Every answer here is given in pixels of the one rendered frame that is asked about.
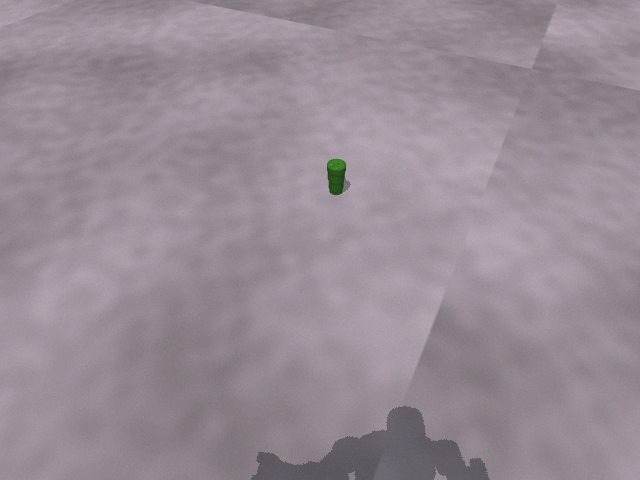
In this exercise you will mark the cup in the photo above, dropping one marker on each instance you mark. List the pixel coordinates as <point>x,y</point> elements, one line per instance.
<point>336,174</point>

